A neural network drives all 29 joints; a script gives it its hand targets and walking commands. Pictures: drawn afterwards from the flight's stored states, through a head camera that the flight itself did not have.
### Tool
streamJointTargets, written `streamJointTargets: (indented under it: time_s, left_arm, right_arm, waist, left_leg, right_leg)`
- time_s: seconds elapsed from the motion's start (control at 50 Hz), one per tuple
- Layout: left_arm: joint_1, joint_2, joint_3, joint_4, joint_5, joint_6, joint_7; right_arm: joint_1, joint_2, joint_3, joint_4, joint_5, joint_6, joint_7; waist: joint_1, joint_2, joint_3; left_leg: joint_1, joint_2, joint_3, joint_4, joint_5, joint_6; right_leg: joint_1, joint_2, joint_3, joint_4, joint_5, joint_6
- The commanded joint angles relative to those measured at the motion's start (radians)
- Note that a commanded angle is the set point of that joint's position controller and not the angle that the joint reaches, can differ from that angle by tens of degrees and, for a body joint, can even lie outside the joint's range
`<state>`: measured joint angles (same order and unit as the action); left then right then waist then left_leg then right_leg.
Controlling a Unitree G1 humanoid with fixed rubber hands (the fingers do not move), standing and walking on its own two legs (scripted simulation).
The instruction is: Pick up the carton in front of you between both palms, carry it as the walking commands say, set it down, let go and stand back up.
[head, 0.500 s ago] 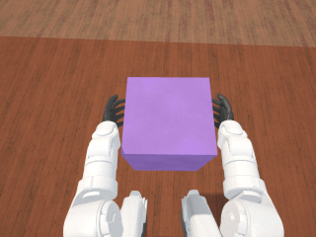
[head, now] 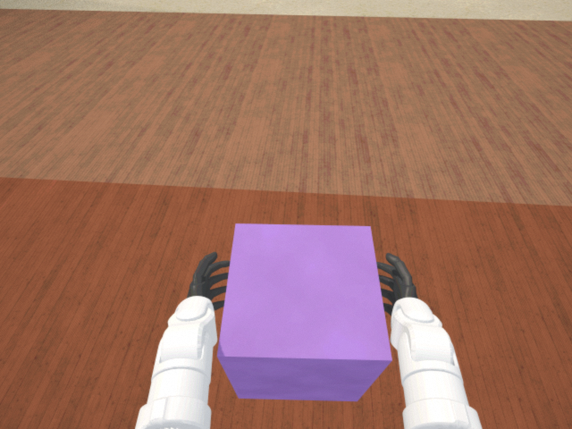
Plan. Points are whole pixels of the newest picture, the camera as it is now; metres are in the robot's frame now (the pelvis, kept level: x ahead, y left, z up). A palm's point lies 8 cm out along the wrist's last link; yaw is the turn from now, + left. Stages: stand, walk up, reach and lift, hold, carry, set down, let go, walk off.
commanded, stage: reach and lift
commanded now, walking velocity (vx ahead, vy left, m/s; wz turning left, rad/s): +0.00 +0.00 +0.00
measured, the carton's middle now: (300, 318) +0.32 +0.00 -0.07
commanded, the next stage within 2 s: hold in 1.16 s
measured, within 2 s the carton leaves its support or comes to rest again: neither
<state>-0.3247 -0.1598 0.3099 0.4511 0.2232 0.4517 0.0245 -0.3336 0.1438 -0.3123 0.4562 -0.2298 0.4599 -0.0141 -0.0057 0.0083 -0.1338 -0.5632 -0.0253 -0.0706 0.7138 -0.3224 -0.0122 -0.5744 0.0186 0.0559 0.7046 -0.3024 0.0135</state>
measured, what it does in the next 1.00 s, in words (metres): stands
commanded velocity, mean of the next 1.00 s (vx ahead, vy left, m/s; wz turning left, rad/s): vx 0.00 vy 0.00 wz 0.00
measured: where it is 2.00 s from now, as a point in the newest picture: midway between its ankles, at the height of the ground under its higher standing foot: outside the picture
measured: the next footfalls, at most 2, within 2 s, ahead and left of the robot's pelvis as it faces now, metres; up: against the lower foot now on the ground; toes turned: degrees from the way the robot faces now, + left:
none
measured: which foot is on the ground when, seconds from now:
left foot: down 0.00-1.00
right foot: down 0.00-1.00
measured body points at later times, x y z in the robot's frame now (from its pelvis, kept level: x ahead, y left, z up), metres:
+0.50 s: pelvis -0.01 +0.00 +0.02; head -0.02 +0.00 +0.47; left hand +0.31 +0.15 +0.04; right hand +0.31 -0.16 +0.04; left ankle +0.02 +0.13 -0.71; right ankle +0.03 -0.13 -0.71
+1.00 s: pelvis +0.01 +0.00 +0.03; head -0.01 +0.00 +0.48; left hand +0.31 +0.15 +0.05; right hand +0.31 -0.15 +0.05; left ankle +0.02 +0.13 -0.71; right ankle +0.03 -0.13 -0.71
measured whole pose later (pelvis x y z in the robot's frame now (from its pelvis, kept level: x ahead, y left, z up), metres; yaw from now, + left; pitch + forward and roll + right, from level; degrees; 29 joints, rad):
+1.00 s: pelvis +0.01 +0.00 +0.03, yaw +0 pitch -5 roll +0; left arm -0.25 -0.15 0.22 0.27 0.28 0.67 -0.02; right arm -0.25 0.15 -0.23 0.27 -0.28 0.68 0.01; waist 0.00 0.00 0.02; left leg -0.08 -0.01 -0.07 0.37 -0.21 -0.01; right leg -0.09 0.01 0.06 0.37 -0.19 0.01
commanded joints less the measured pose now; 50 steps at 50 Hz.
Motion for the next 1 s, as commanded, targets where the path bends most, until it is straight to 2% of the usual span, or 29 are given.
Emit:
streamJointTargets:
  time_s: [0.0,0.1,0.2,0.28,0.44,0.78,0.98]
  left_arm:
    - [-0.473,-1.005,-0.621,-0.003,-0.17,0.025,-0.251]
    - [-0.419,-0.986,-0.627,-0.061,-0.175,0.091,-0.257]
    - [-0.43,-0.946,-0.549,-0.034,-0.136,0.136,-0.269]
    - [-0.512,-0.955,-0.52,-0.021,-0.126,0.133,-0.284]
    - [-0.568,-0.96,-0.542,-0.049,-0.134,0.127,-0.287]
    - [-0.412,-0.919,-0.581,-0.162,-0.155,0.165,-0.272]
    - [-0.363,-0.911,-0.609,-0.226,-0.176,0.189,-0.261]
  right_arm:
    - [-0.457,1.007,0.616,-0.006,0.176,0.023,0.248]
    - [-0.414,0.985,0.636,-0.076,0.179,0.09,0.25]
    - [-0.416,0.957,0.552,-0.041,0.141,0.131,0.258]
    - [-0.499,0.964,0.523,-0.03,0.129,0.129,0.273]
    - [-0.554,0.98,0.551,-0.062,0.14,0.128,0.275]
    - [-0.395,0.946,0.59,-0.174,0.169,0.166,0.253]
    - [-0.352,0.929,0.617,-0.237,0.188,0.186,0.248]
  waist:
    - [-0.003,-0.007,-0.335]
    - [0.003,-0.001,-0.203]
    - [0.002,-0.002,-0.044]
    - [0.002,0.0,-0.035]
    - [0.005,-0.009,-0.113]
    - [0.005,-0.009,-0.119]
    - [0.005,-0.004,-0.107]
  left_leg:
    - [0.264,-0.082,-0.014,-0.162,0.313,0.008]
    - [0.364,-0.073,-0.015,-0.266,0.29,0.008]
    - [0.365,-0.065,-0.006,-0.33,0.14,0.013]
    - [0.363,-0.06,0.0,-0.334,0.075,0.02]
    - [0.409,-0.063,0.005,-0.331,0.114,0.022]
    - [0.499,-0.073,0.0,-0.368,0.314,0.01]
    - [0.527,-0.073,-0.006,-0.38,0.362,0.005]
  right_leg:
    - [0.335,0.086,0.011,-0.143,0.318,-0.008]
    - [0.424,0.077,0.013,-0.247,0.289,-0.008]
    - [0.424,0.073,0.008,-0.307,0.14,-0.014]
    - [0.428,0.07,-0.001,-0.31,0.073,-0.021]
    - [0.483,0.071,-0.003,-0.312,0.117,-0.016]
    - [0.568,0.077,0.009,-0.353,0.321,-0.004]
    - [0.587,0.081,0.012,-0.363,0.361,-0.004]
